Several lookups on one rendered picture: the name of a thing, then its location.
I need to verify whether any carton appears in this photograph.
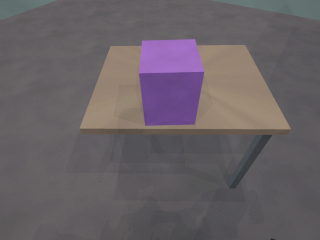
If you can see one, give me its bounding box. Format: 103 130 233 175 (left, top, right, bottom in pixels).
139 39 205 126

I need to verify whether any table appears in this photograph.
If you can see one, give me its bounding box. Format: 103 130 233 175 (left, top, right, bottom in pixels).
79 45 291 189

